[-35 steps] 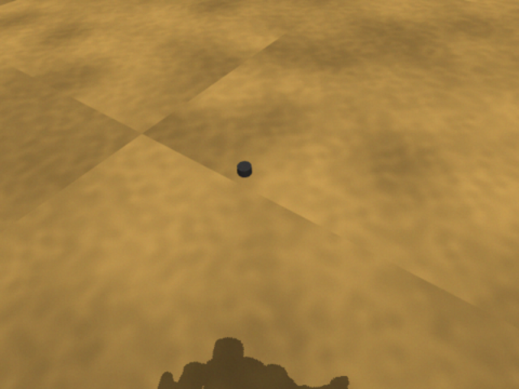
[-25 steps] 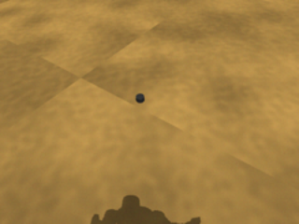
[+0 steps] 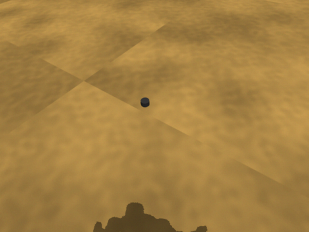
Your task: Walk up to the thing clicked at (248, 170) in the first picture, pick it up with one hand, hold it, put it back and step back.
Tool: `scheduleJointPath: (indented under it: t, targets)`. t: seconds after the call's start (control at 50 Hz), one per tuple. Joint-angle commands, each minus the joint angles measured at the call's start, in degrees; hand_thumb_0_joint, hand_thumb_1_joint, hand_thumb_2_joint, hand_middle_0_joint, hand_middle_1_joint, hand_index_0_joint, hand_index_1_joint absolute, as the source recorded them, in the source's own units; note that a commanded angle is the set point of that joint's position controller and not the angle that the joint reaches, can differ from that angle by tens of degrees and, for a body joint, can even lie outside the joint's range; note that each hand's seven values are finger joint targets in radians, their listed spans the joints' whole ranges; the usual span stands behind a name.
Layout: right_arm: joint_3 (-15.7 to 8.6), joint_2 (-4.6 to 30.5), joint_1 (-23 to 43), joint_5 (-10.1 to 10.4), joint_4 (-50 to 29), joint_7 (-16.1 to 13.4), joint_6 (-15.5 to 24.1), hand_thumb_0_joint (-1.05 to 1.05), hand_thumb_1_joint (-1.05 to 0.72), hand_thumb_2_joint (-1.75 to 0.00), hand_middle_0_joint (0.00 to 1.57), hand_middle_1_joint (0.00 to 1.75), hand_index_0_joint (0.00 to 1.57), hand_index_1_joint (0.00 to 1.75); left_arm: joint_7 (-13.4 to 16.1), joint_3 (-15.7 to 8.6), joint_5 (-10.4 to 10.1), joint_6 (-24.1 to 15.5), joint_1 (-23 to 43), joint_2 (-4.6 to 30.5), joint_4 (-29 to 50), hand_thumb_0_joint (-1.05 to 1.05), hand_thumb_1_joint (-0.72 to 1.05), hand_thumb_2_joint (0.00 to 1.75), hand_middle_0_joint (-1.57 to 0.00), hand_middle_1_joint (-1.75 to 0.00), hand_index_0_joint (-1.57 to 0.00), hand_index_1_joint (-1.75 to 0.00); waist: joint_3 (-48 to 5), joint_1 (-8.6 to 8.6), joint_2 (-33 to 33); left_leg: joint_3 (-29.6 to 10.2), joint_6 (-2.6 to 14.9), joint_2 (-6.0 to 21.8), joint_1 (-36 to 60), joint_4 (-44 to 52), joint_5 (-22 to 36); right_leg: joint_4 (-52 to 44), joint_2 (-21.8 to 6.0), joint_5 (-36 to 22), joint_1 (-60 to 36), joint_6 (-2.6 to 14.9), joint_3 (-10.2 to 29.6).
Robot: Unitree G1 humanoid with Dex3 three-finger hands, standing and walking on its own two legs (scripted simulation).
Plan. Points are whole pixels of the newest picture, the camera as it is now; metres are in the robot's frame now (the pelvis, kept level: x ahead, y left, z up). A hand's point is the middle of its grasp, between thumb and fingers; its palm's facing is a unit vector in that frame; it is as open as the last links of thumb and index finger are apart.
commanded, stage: stand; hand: left
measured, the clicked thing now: (145, 102) +1.27 +0.19 -0.76
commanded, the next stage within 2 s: walk up in 0.42 s
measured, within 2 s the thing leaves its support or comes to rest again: neither
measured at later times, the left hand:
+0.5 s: hand out of the picture +0.07 +0.26 -0.15, palm faces -0.02 -0.95 -0.32, open 7.4 cm
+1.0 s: hand (96, 213) +0.20 +0.22 -0.14, palm faces +0.01 -0.92 -0.38, open 7.4 cm
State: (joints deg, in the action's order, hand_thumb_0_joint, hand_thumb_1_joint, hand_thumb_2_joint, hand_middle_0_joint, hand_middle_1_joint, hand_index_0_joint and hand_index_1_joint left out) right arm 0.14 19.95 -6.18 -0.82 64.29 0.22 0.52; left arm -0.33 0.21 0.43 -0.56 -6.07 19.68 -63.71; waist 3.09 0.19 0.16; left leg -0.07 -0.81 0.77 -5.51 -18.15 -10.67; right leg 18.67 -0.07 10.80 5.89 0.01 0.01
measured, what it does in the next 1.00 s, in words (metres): walks ahead: right foot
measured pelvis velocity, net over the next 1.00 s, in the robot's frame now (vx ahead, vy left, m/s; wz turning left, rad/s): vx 0.16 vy -0.06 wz -0.02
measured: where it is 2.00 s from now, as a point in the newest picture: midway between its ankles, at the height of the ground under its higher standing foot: (174, 172)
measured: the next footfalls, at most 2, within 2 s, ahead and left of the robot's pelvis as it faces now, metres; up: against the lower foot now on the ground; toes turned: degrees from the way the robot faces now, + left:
right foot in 0.70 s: +0.14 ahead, -0.16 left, +0.00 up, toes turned -4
left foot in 1.16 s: +0.41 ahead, +0.08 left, +0.00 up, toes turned +3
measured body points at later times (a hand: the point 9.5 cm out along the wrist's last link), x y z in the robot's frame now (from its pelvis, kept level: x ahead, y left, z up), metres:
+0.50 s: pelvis +0.01 +0.00 +0.00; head +0.01 +0.00 +0.45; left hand +0.08 +0.30 -0.13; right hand +0.08 -0.31 -0.13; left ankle -0.01 +0.13 -0.74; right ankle -0.01 -0.12 -0.74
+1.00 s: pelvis +0.16 -0.06 -0.01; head +0.16 -0.07 +0.44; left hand +0.20 +0.27 -0.11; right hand +0.22 -0.38 -0.13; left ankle +0.27 +0.09 -0.70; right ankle +0.10 -0.16 -0.75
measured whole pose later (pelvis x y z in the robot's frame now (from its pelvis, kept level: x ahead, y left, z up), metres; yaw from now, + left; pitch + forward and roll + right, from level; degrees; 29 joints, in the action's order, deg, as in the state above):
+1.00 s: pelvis +0.16 -0.06 -0.01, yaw -1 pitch -3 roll -1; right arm -4.0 24.4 -14.5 -1.5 54.6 4.6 1.6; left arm -3.0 -3.8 0.7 -4.4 -17.9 21.9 -53.9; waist 4.0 1.7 3.7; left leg -4.2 0.1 2.8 -28.9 -47.3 -13.8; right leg 19.9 2.1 16.3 0.2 2.2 -3.6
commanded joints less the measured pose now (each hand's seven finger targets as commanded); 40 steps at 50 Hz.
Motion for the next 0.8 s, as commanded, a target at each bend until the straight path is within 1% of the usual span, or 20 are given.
scheduleJointPath:
  t: [0.0,0.38,0.4,0.42,0.46,0.48,0.5,0.52,0.54,0.56,0.6,0.62,0.64,0.66,0.68,0.7,0.72,0.74,0.76,0.78]
  targets:
    - [-2.4,11.9,2.4,0.4,-3.5,-0.8,1.3,0.0,-0.9,-0.9,0.2,0.3,0.2,0.3,1.0,-2.1,0.1,-1.4,1.8,12.2,3.5,0.0,0.9,0.9,-0.2,-0.3,-0.2,-0.3,-5.2,-0.17,-0.3,-4.5,2.02,6.9,1.6,1.7,9.7,-2.3,-7.3,-10.5,-0.5,1.61,4.9]
    - [-2.3,12.0,2.0,0.3,-3.5,-0.7,1.1,0.0,-0.9,-0.9,0.2,0.3,0.2,0.3,1.1,-2.3,0.0,-1.5,0.9,12.4,3.4,0.0,0.9,0.9,-0.2,-0.3,-0.2,-0.3,-4.2,-0.17,-0.1,-4.7,2.08,6.7,0.9,1.9,8.5,-3.0,-7.4,-10.2,-0.8,1.49,5.2]
    - [-5.6,16.8,-1.6,-0.9,-6.5,0.5,2.2,0.0,-0.9,-0.9,0.2,0.3,0.2,0.3,-0.7,-6.1,1.2,-2.1,-2.5,17.7,6.6,0.0,0.9,0.9,-0.2,-0.3,-0.2,-0.3,-10.3,-0.25,-1.6,-4.3,5.92,4.2,1.7,-3.2,-21.2,1.0,-4.2,19.3,-0.5,3.5,6.0]
    - [-6.4,17.6,-2.7,-1.4,-6.0,1.0,2.5,0.0,-0.9,-0.9,0.2,0.3,0.2,0.3,-1.4,-6.6,1.9,-2.1,-2.4,17.9,6.3,0.0,0.9,0.9,-0.2,-0.3,-0.2,-0.3,-6.0,-0.43,0.3,-6.7,6.87,5.4,-2.8,-3.1,-31.2,2.7,-5.4,29.1,4.8,4.83,8.2]
    - [-6.6,17.0,-2.7,-1.5,-7.0,1.6,2.5,0.0,-0.9,-0.9,0.2,0.3,0.2,0.3,-2.1,-6.7,2.1,-2.1,0.1,16.0,8.1,0.0,0.9,0.9,-0.2,-0.3,-0.2,-0.3,0.7,-1.11,2.3,-10.5,8.18,7.5,-4.9,-0.1,-34.3,6.2,-4.4,29.5,14.4,4.64,7.6]
    - [-7.0,17.0,-4.3,-1.5,-7.2,1.7,2.7,0.0,-0.9,-0.9,0.2,0.3,0.2,0.3,-2.4,-6.5,1.9,-2.2,2.2,14.5,9.2,0.0,0.9,0.9,-0.2,-0.3,-0.2,-0.3,4.3,-2.39,3.7,-14.3,9.4,9.8,-3.2,3.1,-33.4,10.3,-2.7,24.5,20.0,3.85,5.4]
    - [-7.9,18.0,-7.0,-1.5,-6.8,1.4,3.2,0.0,-0.9,-0.9,0.2,0.3,0.2,0.3,-2.5,-6.3,1.9,-2.3,4.2,13.1,10.3,0.0,0.9,0.9,-0.2,-0.3,-0.2,-0.3,5.5,-3.84,6.0,-19.5,11.86,14.6,2.9,7.0,-29.9,16.9,-0.3,15.2,25.7,2.74,1.0]
    - [-8.8,19.8,-9.0,-1.6,-7.0,1.4,3.7,0.0,-0.9,-0.9,0.2,0.3,0.2,0.3,-2.5,-6.2,2.0,-2.5,5.9,13.1,11.5,0.0,0.9,0.9,-0.2,-0.3,-0.2,-0.3,6.2,-5.76,8.1,-24.7,15.13,19.8,9.0,10.0,-23.3,23.5,-1.1,16.4,33.0,1.61,1.1]
    - [-9.3,20.2,-9.4,-1.4,-7.7,1.1,4.1,0.0,-0.9,-0.9,0.2,0.3,0.2,0.3,-2.6,-5.9,1.7,-2.9,6.6,13.2,12.8,0.0,0.9,0.9,-0.2,-0.3,-0.2,-0.3,6.3,-6.02,6.1,-26.5,17.06,22.5,12.5,10.5,-17.5,23.3,-3.2,17.7,35.9,1.47,4.0]
    - [-9.3,19.9,-9.0,-1.4,-8.6,1.2,4.2,0.0,-0.9,-0.9,0.2,0.3,0.2,0.3,-2.8,-5.8,1.6,-3.2,6.0,13.6,13.1,0.0,0.9,0.9,-0.2,-0.3,-0.2,-0.3,4.2,-5.31,5.3,-25.4,17.15,22.3,14.1,10.2,-15.1,22.4,-4.6,17.3,34.9,1.41,4.4]
    - [-9.1,19.2,-5.5,-1.6,-10.8,1.5,3.9,0.0,-0.9,-0.9,0.2,0.3,0.2,0.3,-3.7,-6.2,1.3,-3.4,2.7,14.2,12.8,0.0,0.9,0.9,-0.2,-0.3,-0.2,-0.3,0.7,-3.04,7.3,-18.2,14.39,18.3,7.5,9.2,-19.7,18.9,-5.5,16.2,24.8,1.1,4.1]
    - [-9.1,19.6,-1.3,-1.6,-12.1,1.9,3.7,0.0,-0.9,-0.9,0.2,0.3,0.2,0.3,-4.0,-6.5,1.1,-3.4,-0.9,14.2,11.9,0.0,0.9,0.9,-0.2,-0.3,-0.2,-0.3,0.8,-0.48,11.0,-14.4,12.84,16.6,1.8,7.8,-19.1,16.6,-5.5,13.6,17.5,1.27,3.3]
    - [-8.8,18.7,2.8,-1.5,-13.3,2.1,3.4,0.0,-0.9,-0.9,0.2,0.3,0.2,0.3,-3.9,-6.9,0.9,-3.5,-6.4,14.2,10.0,0.0,0.9,0.9,-0.2,-0.3,-0.2,-0.3,-0.8,3.2,11.6,-8.8,10.76,13.2,-2.8,3.7,-15.2,12.1,-4.9,7.5,8.3,1.6,1.9]
    - [-8.4,16.9,4.7,-1.4,-14.5,2.4,3.0,0.0,-0.9,-0.9,0.2,0.3,0.2,0.3,-3.5,-7.5,1.2,-3.6,-12.0,14.4,7.9,0.0,0.9,0.9,-0.2,-0.3,-0.2,-0.3,-3.7,5.86,8.7,-2.2,8.87,9.0,-7.1,-4.8,-9.7,6.9,-1.8,0.6,-2.2,1.11,-2.6]
    - [-7.4,13.7,3.7,-1.3,-14.9,2.5,2.8,0.0,-0.9,-0.9,0.2,0.3,0.2,0.3,-2.7,-9.0,1.3,-3.8,-20.0,16.9,4.8,0.0,0.9,0.9,-0.2,-0.3,-0.2,-0.3,-7.0,9.01,-0.4,1.5,6.52,4.8,-15.3,-17.7,-11.6,7.8,0.0,-0.2,-13.9,0.28,-2.0]
    - [-6.0,9.5,2.2,-1.1,-16.0,2.5,2.9,0.0,-0.9,-0.9,0.2,0.3,0.2,0.3,-1.7,-10.7,2.0,-3.9,-25.9,22.0,3.8,0.0,0.9,0.9,-0.2,-0.3,-0.2,-0.3,-5.6,11.93,-17.5,5.2,4.47,-2.0,-29.5,-35.2,-23.2,0.1,-7.7,13.7,-19.6,1.71,12.0]
    - [-6.0,10.3,-1.8,-0.3,-16.1,2.3,2.3,0.0,-0.9,-0.9,0.2,0.3,0.2,0.3,-1.5,-10.6,2.4,-4.2,-19.2,24.5,7.7,0.0,0.9,0.9,-0.2,-0.3,-0.2,-0.3,-3.7,7.45,-16.7,-2.0,2.79,-5.6,-34.7,-42.6,-23.6,-12.5,-20.3,34.9,-14.0,6.99,36.7]
    - [-7.0,15.5,-3.6,-0.6,-14.7,2.0,1.9,0.0,-0.9,-0.9,0.2,0.3,0.2,0.3,-1.6,-10.2,1.7,-4.0,-11.7,24.8,10.8,0.0,0.9,0.9,-0.2,-0.3,-0.2,-0.3,0.3,4.83,-10.2,-6.4,2.74,-1.3,-31.7,-44.1,-20.1,-14.0,-23.2,42.5,-6.3,10.22,38.5]
    - [-7.3,16.8,-3.8,-0.5,-14.1,2.3,2.2,0.0,-0.9,-0.9,0.2,0.3,0.2,0.3,-1.6,-9.6,1.4,-4.3,-8.2,24.0,12.8,0.0,0.9,0.9,-0.2,-0.3,-0.2,-0.3,4.8,3.15,-7.6,-6.7,3.26,1.7,-32.7,-44.5,-16.8,-13.2,-22.9,38.3,-2.4,13.34,35.8]
    - [-7.2,17.0,-4.3,-0.1,-12.9,2.6,2.6,0.0,-0.9,-0.9,0.2,0.3,0.2,0.3,-1.5,-9.0,0.8,-4.6,-7.1,21.4,13.1,0.0,0.9,0.9,-0.2,-0.3,-0.2,-0.3,6.6,2.4,-5.2,-8.2,3.33,2.5,-33.0,-44.6,-13.5,-12.3,-19.9,30.4,-1.9,13.09,29.7]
